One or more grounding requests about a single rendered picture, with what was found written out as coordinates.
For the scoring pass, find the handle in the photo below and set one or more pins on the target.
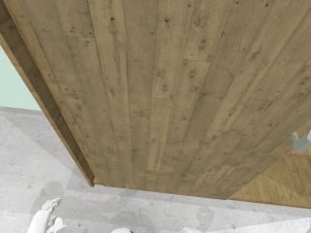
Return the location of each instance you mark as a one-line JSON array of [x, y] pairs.
[[301, 144]]

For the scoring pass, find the robot left hand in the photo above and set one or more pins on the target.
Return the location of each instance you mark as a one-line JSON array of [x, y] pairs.
[[42, 221]]

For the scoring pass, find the wardrobe door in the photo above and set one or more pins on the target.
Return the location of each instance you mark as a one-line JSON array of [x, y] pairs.
[[29, 39], [185, 97]]

